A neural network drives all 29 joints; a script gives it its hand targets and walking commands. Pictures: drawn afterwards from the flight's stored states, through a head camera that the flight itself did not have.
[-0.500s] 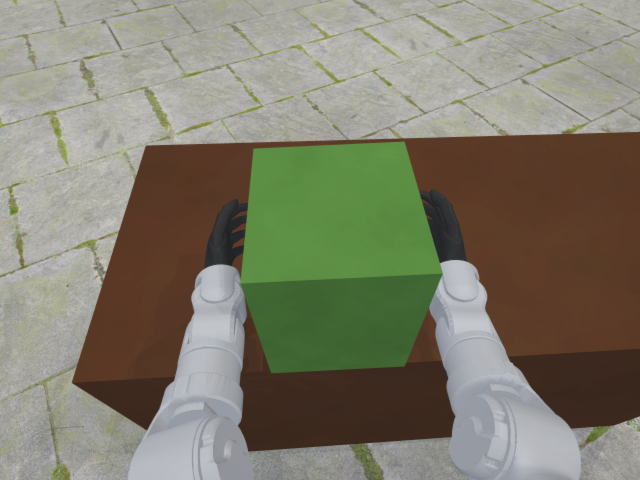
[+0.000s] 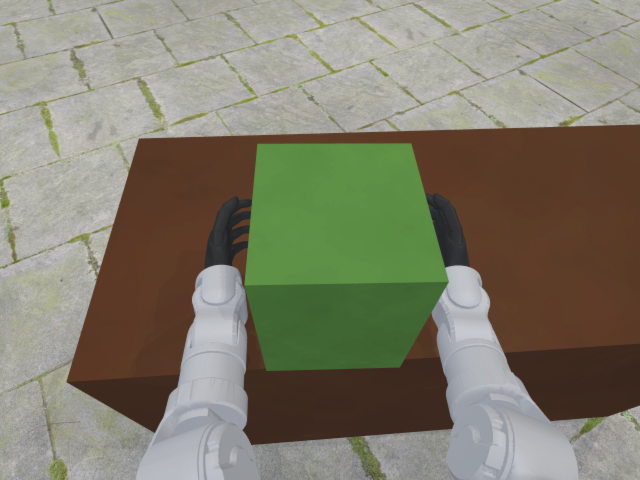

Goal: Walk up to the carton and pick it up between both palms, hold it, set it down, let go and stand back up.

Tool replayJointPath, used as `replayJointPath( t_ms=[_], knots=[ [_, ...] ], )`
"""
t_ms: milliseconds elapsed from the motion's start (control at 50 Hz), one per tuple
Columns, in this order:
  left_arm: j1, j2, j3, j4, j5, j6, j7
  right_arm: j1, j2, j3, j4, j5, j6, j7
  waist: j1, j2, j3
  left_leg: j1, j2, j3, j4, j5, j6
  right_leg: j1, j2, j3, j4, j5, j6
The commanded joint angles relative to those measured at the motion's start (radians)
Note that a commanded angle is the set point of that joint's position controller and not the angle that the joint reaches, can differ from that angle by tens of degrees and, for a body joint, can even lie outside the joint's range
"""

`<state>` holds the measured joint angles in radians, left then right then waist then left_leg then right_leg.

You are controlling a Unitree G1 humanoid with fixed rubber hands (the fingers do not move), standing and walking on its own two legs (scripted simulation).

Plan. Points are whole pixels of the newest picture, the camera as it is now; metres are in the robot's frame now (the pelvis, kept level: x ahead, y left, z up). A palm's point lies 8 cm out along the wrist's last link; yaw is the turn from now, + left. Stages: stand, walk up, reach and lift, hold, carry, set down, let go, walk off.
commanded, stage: set down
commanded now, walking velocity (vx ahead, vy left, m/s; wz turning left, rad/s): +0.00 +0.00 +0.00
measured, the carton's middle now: (334, 264) +0.41 +0.02 +0.01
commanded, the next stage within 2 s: none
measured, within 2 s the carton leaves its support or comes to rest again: neither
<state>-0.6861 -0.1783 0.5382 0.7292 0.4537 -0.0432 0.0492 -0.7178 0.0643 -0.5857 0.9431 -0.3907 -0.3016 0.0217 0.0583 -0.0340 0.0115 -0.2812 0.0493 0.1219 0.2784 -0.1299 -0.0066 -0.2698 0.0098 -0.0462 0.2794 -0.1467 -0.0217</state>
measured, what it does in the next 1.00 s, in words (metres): stands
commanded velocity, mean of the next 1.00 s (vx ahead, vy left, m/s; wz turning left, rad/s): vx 0.00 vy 0.00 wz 0.00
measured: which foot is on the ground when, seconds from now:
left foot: down 0.00-1.00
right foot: down 0.00-1.00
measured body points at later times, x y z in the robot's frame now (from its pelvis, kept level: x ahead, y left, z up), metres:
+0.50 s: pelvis +0.00 +0.00 +0.00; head +0.07 +0.02 +0.44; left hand +0.40 +0.16 +0.04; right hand +0.42 -0.13 +0.05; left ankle +0.00 +0.12 -0.75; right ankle -0.01 -0.10 -0.75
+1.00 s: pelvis -0.01 +0.00 -0.02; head +0.06 +0.00 +0.42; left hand +0.41 +0.20 +0.02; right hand +0.46 -0.16 +0.04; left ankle +0.00 +0.13 -0.75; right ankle -0.01 -0.10 -0.75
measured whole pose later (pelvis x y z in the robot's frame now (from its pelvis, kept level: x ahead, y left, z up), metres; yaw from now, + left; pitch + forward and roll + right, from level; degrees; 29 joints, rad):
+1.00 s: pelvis -0.01 +0.00 -0.02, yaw -1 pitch +20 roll -2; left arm -0.87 0.11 0.12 1.31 -0.09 -0.31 0.15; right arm -0.96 -0.26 0.09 1.41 0.32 -0.30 -0.06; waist 0.10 0.01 -0.22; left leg -0.68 0.09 0.07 0.56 -0.22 -0.02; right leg -0.63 0.04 -0.05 0.48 -0.19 -0.03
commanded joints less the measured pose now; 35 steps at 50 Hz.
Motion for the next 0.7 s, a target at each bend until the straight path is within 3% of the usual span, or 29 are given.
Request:
replayJointPath(
  t_ms=[0,340,460,500,580,680],
  knots=[
    [-0.373,-0.366,-0.211,0.006,0.022,-0.032,-0.051,-0.415,0.43,0.258,0.035,-0.065,-0.003,0.112,0.027,-0.021,-0.428,0.107,-0.019,0.031,0.012,0.228,0.037,0.212,-0.008,-0.021,0.023,0.253,0.039],
    [-0.323,-0.344,-0.174,-0.003,0.049,-0.03,-0.05,-0.37,0.391,0.218,0.008,-0.093,0.032,0.131,0.031,-0.015,-0.407,0.146,-0.018,0.028,0.029,0.254,0.036,0.163,-0.003,-0.019,0.013,0.201,0.034],
    [-0.301,-0.189,-0.119,-0.002,0.037,-0.043,-0.015,-0.346,0.211,0.192,0.006,-0.062,0.044,0.102,0.042,-0.018,-0.425,0.144,-0.022,0.036,0.049,0.295,0.029,0.161,0.003,-0.003,0.025,0.226,0.033],
    [-0.304,-0.035,-0.097,-0.007,0.003,-0.067,0.031,-0.355,0.029,0.195,0.018,0.019,0.036,0.058,0.046,-0.014,-0.456,0.131,-0.024,0.032,0.063,0.318,0.027,0.159,0.007,0.011,0.034,0.259,0.033],
    [-0.432,0.123,-0.248,0.094,-0.203,-0.122,0.145,-0.498,-0.145,0.393,0.121,0.313,0.044,-0.037,0.053,0.031,-0.637,0.068,-0.01,-0.009,0.155,0.332,0.009,0.032,0.039,0.043,0.071,0.26,0.003],
    [-0.515,0.224,-0.339,0.302,-0.382,-0.215,0.17,-0.601,-0.293,0.545,0.24,0.529,0.019,-0.09,0.077,0.036,-0.809,0.04,-0.004,-0.033,0.291,0.388,-0.037,-0.086,0.053,0.037,0.153,0.26,-0.014]
  ],
)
